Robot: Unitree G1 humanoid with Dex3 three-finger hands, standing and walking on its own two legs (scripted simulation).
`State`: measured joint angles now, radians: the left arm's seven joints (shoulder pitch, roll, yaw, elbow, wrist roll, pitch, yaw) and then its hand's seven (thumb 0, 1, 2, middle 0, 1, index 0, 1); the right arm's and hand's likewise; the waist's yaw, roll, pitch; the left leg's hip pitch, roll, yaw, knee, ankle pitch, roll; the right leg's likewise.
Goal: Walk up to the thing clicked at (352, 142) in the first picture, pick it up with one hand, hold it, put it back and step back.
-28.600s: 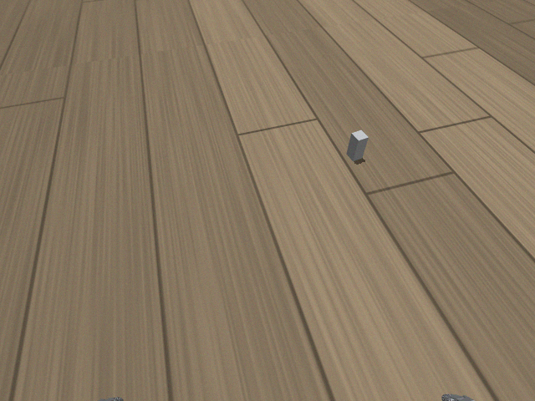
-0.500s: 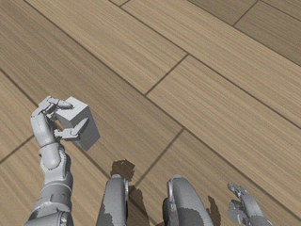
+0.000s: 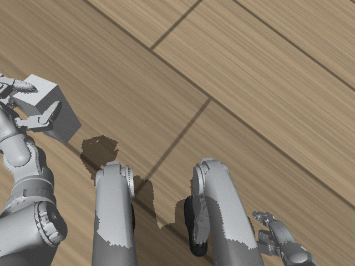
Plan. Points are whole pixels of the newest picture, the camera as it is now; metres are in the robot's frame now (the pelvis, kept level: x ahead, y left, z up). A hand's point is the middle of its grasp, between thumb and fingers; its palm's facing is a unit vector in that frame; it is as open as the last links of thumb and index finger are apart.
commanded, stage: crouch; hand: left
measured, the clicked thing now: (50, 112) +0.43 +0.28 -0.10
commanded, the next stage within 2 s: lower in 0.76 s
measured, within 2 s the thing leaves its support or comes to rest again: neither
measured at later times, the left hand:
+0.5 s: hand (47, 111) +0.45 +0.31 -0.15, palm faces +0.49 -0.87 -0.05, open 7.6 cm
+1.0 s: hand (54, 118) +0.45 +0.32 -0.21, palm faces +0.47 -0.88 -0.03, open 7.6 cm
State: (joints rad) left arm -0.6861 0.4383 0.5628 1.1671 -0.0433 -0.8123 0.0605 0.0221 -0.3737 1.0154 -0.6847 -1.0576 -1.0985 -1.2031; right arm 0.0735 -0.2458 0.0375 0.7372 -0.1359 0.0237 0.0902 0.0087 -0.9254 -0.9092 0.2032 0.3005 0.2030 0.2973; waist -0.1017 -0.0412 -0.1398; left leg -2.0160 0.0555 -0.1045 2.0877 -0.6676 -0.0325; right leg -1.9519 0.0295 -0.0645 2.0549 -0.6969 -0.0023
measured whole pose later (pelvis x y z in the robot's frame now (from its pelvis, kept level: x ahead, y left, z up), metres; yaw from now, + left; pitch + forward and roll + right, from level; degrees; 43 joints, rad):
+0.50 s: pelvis -0.02 +0.00 -0.10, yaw -4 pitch +28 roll -7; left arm -0.73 0.62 0.69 1.20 -0.04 -0.78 -0.01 0.03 -0.40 1.04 -0.69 -1.08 -1.13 -1.24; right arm 0.06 -0.29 0.15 0.72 -0.18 0.05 0.09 0.01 -0.91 -0.90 0.20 0.30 0.20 0.30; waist -0.18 -0.07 0.01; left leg -2.24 0.05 -0.18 2.40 -0.66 -0.04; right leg -2.16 0.05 -0.12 2.33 -0.67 0.01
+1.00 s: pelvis -0.01 +0.01 -0.12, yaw -6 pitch +24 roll -10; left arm -0.69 0.67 0.70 1.20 -0.08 -0.80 -0.04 0.03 -0.40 1.04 -0.69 -1.08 -1.13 -1.24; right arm -0.01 -0.32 0.23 0.67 -0.22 0.07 0.11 0.00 -0.91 -0.90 0.20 0.30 0.20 0.30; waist -0.18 -0.11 0.10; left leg -2.28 0.04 -0.24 2.52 -0.68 -0.04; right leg -2.17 0.06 -0.16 2.41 -0.68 0.03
